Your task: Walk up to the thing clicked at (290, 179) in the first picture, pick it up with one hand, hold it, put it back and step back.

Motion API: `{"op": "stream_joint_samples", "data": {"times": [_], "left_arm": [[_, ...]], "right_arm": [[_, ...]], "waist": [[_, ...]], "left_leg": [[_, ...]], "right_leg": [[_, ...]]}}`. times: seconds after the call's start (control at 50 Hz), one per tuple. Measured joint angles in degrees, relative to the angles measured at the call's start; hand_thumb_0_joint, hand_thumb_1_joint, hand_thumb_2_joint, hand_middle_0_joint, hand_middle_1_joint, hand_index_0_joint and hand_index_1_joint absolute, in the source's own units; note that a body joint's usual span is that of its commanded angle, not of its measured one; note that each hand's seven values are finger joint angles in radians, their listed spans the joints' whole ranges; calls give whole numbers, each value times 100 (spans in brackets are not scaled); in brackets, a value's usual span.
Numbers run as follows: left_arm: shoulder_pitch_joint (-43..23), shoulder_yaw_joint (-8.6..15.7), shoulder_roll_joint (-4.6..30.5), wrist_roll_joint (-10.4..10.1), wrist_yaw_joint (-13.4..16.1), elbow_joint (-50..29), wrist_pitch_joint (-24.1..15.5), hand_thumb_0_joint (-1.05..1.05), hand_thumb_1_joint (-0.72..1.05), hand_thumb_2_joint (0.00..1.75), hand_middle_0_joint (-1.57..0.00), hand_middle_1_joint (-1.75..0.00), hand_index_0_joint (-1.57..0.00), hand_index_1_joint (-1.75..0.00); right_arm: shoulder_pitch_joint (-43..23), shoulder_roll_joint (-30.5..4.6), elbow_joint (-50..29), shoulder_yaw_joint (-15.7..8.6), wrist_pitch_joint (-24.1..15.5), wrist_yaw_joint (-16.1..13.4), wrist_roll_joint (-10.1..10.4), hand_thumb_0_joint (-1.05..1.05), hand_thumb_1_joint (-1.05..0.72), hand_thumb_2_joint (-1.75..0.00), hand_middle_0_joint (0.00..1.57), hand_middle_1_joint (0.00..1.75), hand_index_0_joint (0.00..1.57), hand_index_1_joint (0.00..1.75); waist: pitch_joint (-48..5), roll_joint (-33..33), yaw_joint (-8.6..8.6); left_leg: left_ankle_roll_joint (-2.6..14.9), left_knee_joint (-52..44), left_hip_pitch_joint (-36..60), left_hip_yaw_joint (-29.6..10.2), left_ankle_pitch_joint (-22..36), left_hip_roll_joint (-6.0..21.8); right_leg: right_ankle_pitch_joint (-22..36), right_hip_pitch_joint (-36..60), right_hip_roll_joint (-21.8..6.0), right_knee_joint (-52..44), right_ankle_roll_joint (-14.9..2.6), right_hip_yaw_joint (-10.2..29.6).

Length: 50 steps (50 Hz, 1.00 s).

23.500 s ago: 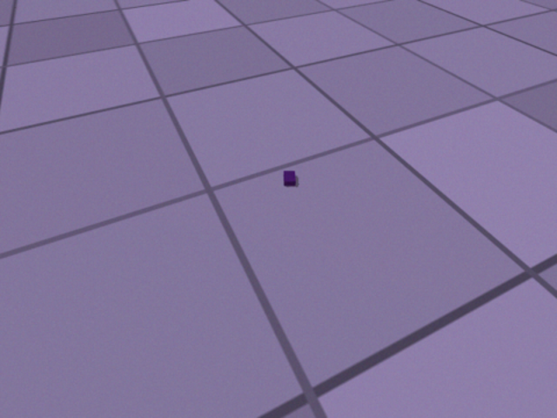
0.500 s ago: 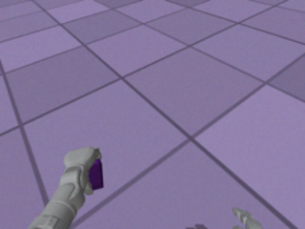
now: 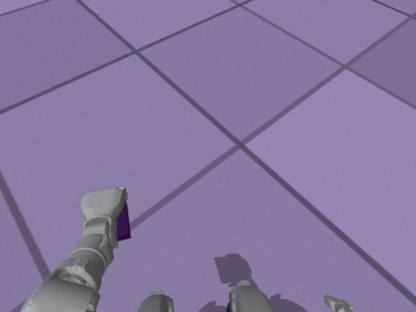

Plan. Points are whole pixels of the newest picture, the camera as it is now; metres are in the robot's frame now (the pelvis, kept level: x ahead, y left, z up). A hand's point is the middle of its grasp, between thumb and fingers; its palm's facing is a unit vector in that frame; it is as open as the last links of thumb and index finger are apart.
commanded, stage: crouch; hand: left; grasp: from above
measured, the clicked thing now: (114, 221) +0.35 +0.20 -0.15
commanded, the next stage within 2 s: lower in 1.42 s
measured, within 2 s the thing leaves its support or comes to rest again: neither
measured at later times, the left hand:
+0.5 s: hand (135, 228) +0.39 +0.20 -0.36, palm faces -0.43 -0.05 -0.90, open 11.3 cm
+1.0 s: hand (141, 232) +0.41 +0.20 -0.49, palm faces -0.42 -0.07 -0.90, open 11.3 cm
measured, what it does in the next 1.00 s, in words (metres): lowers itself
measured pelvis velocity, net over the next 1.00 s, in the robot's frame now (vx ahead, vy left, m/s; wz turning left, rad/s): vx -0.06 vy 0.00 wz -0.03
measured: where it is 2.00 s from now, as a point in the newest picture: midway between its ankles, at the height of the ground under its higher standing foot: outside the picture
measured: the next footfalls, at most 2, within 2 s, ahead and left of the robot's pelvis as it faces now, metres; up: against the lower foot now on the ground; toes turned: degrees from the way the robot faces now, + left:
none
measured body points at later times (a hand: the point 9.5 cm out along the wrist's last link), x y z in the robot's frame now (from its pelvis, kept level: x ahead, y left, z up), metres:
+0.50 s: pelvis -0.04 +0.00 -0.21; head +0.16 +0.01 +0.19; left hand +0.41 +0.20 -0.31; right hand +0.01 -0.26 -0.35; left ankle +0.03 +0.13 -0.68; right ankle +0.04 -0.13 -0.68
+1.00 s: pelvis -0.06 +0.00 -0.32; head +0.18 +0.02 +0.06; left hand +0.43 +0.21 -0.43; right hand -0.02 -0.28 -0.44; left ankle +0.03 +0.13 -0.68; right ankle +0.04 -0.13 -0.68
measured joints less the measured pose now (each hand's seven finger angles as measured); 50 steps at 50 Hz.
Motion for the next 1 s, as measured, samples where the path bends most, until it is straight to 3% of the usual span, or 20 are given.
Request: {"op": "stream_joint_samples", "data": {"times": [0.08, 0.16, 0.28, 0.42, 0.62, 1.0], "left_arm": [[-454, 242, 77, 35, 379, 425, -32, 0, -7, 29, -74, -31, -72, -32], [-804, 449, 180, -90, 575, 663, 53, 0, -8, 30, -75, -30, -72, -31], [-1204, 695, 323, -187, 540, 799, 75, 0, -9, 33, -74, -31, -72, -32], [-1537, 827, 558, -32, 352, 905, -198, 1, -10, 37, -71, -38, -69, -37], [-1906, 1048, 941, 228, 401, 1013, -414, 2, -12, 42, -68, -47, -66, -46], [-2496, 1326, 1389, 370, 492, 1632, -590, 2, -14, 52, -63, -56, -61, -54]], "right_arm": [[107, -59, 27, -54, -46, 28, -99, 0, -88, -89, 20, 30, 20, 30], [118, -52, 97, -58, -74, 72, -203, 0, -88, -89, 20, 30, 20, 30], [-23, 92, 218, 14, -118, 111, -317, 0, -88, -89, 20, 30, 20, 30], [-239, 282, 176, 168, -218, 121, -417, 0, -88, -89, 20, 30, 20, 30], [-526, 216, 141, 284, -391, 231, -588, 0, -89, -89, 21, 30, 20, 30], [-505, -4, 250, 318, -521, 591, -811, 0, -89, -89, 20, 30, 20, 30]], "waist": [[-297, 73, -181], [-509, 183, -336], [-605, 337, -460], [-597, 357, -554], [-456, 228, -671], [-65, 165, -915]], "left_leg": [[27, 1170, -1367, -59, -394, 24], [50, 2195, -2566, -105, -710, 39], [72, 3375, -3923, -180, -1018, 32], [57, 4425, -5134, -283, -1235, 5], [-22, 5659, -6357, -486, -1482, -36], [-37, 6996, -7523, -659, -1561, -55]], "right_leg": [[-378, -1343, 6, 1123, 29, 9], [-673, -2530, 11, 2116, 27, 26], [-974, -3871, 3, 3279, 30, 33], [-1211, -5061, -15, 4332, 14, 12], [-1477, -6234, -29, 5541, -42, -82], [-1493, -7369, 22, 6789, -26, -115]]}}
